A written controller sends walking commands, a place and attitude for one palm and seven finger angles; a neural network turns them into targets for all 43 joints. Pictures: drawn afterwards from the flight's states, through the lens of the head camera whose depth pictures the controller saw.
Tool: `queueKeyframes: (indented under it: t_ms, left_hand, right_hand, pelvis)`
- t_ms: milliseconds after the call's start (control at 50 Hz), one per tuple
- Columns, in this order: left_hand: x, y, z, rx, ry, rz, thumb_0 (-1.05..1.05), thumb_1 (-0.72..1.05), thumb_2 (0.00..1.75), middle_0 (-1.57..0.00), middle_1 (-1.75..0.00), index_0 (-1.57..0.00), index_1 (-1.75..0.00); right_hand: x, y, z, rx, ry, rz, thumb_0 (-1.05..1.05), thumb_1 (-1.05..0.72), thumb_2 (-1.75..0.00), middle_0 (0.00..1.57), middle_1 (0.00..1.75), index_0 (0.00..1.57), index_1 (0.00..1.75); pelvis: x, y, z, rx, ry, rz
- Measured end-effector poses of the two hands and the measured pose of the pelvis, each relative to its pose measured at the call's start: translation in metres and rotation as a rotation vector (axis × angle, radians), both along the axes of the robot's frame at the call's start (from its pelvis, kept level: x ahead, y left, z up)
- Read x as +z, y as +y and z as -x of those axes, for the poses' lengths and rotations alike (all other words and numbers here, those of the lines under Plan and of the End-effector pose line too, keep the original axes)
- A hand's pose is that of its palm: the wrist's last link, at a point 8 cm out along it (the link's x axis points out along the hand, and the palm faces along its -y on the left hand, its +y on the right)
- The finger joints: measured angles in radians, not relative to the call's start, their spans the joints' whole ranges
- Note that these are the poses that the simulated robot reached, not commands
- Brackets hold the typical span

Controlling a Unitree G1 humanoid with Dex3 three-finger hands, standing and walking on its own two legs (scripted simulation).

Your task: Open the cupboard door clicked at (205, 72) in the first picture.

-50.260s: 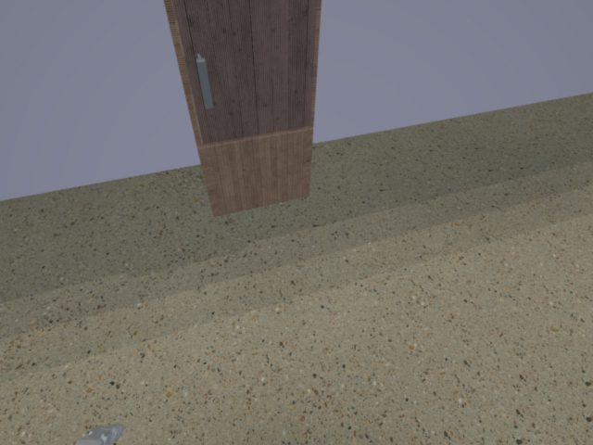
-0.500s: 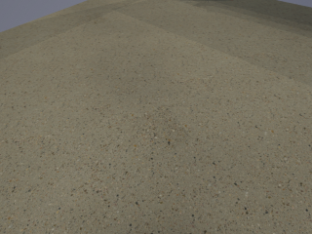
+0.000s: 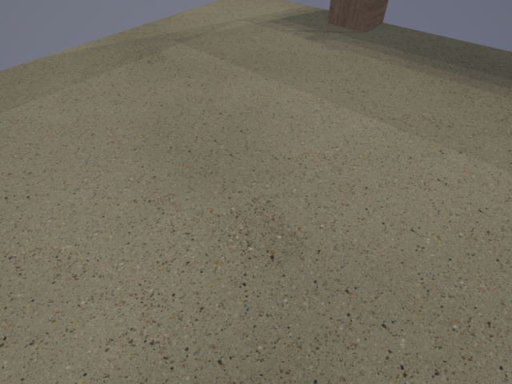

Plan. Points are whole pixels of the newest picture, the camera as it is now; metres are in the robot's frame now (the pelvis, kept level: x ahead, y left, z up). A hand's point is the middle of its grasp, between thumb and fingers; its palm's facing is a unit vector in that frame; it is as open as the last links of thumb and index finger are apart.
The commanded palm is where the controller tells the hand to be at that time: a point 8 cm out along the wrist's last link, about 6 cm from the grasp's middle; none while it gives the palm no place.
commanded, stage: come to a stop and stand still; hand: left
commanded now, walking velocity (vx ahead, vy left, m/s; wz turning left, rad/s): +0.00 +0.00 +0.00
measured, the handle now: out of the picture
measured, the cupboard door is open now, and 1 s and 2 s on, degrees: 38 38 38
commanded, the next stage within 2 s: look again from close up in 0.56 s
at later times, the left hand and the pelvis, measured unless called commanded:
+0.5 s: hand out of the picture +0.03 +0.24 -0.15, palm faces +0.00 -0.94 -0.34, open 16.6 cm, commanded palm none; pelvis -0.01 +0.00 +0.00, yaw +1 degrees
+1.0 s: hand out of the picture +0.06 +0.22 -0.15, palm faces +0.01 -0.95 -0.32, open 16.3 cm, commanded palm none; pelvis -0.02 -0.02 +0.01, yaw +1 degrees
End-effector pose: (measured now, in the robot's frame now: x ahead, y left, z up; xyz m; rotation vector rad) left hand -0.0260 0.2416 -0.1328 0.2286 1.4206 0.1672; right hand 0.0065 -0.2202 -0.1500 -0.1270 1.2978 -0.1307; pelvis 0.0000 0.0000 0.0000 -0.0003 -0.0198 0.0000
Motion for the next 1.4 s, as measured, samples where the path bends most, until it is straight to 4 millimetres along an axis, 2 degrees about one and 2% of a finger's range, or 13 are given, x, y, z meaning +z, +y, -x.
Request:
queueKeyframes:
  t_ms: [200,440,680,820,1160,1400]
  left_hand:
    - [0.011,0.034,-0.016,0.004,-0.042,-0.070,-0.08,-0.58,0.26,-0.15,-0.30,-0.15,-0.30]
    - [0.016,0.047,-0.040,-0.012,-0.114,-0.089,-0.05,-0.57,0.27,-0.15,-0.30,-0.15,-0.30]
    - [0.020,0.039,-0.069,-0.029,-0.201,-0.077,-0.01,-0.52,0.29,-0.16,-0.30,-0.16,-0.30]
    - [0.021,0.030,-0.078,-0.035,-0.228,-0.064,0.00,-0.50,0.29,-0.16,-0.30,-0.16,-0.30]
    - [0.020,0.019,-0.075,-0.027,-0.207,-0.065,0.01,-0.49,0.30,-0.16,-0.30,-0.16,-0.30]
    - [0.020,0.015,-0.073,-0.019,-0.206,-0.065,0.01,-0.49,0.30,-0.16,-0.30,-0.16,-0.30]
  right_hand:
    - [0.003,-0.012,-0.007,0.032,0.008,0.037,0.01,-0.92,-0.90,0.20,0.30,0.20,0.30]
    - [0.015,-0.041,-0.016,0.059,-0.004,0.104,0.01,-0.91,-0.90,0.20,0.30,0.20,0.30]
    - [0.022,-0.053,-0.027,0.081,-0.034,0.118,0.01,-0.91,-0.90,0.20,0.30,0.20,0.30]
    - [0.023,-0.057,-0.028,0.086,-0.037,0.113,0.01,-0.91,-0.90,0.20,0.30,0.20,0.30]
    - [0.021,-0.067,-0.016,0.080,0.012,0.106,0.01,-0.91,-0.90,0.20,0.30,0.20,0.30]
    - [0.022,-0.072,-0.018,0.083,0.012,0.109,0.01,-0.91,-0.90,0.20,0.30,0.20,0.30]
  pelvis:
    - [0.002,0.005,0.005,0.003,-0.012,-0.007]
    - [0.004,0.002,0.013,0.009,-0.015,-0.008]
    - [0.006,-0.004,0.018,0.014,-0.014,-0.010]
    - [0.007,-0.010,0.020,0.016,-0.013,-0.011]
    - [0.007,-0.022,0.019,0.018,-0.004,-0.010]
    - [0.008,-0.027,0.017,0.022,-0.006,-0.010]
